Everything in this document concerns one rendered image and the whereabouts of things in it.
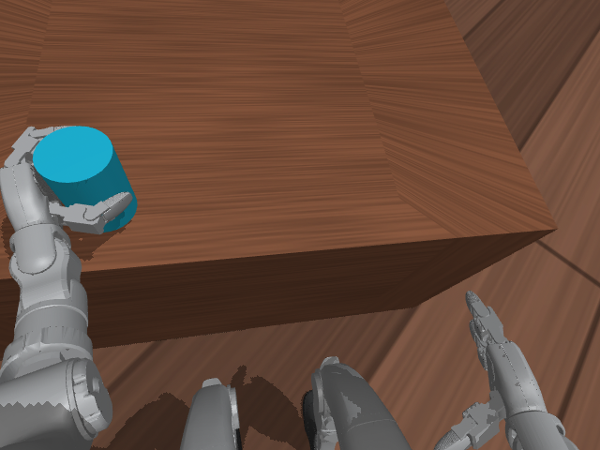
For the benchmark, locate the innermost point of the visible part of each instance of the right robot hand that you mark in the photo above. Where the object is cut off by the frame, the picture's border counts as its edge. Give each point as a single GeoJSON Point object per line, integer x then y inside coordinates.
{"type": "Point", "coordinates": [513, 387]}

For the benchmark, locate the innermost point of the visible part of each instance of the left robot hand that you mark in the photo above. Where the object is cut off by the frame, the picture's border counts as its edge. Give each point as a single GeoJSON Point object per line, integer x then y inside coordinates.
{"type": "Point", "coordinates": [29, 200]}

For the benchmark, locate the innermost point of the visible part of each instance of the can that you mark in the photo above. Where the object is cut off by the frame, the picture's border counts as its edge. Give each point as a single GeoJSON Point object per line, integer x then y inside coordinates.
{"type": "Point", "coordinates": [80, 165]}

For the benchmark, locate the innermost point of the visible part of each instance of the right robot arm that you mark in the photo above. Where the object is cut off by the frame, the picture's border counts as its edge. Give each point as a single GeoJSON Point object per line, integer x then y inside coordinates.
{"type": "Point", "coordinates": [534, 430]}

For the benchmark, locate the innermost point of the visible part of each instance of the left robot arm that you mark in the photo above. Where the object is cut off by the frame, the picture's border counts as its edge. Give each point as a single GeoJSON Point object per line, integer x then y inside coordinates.
{"type": "Point", "coordinates": [52, 396]}

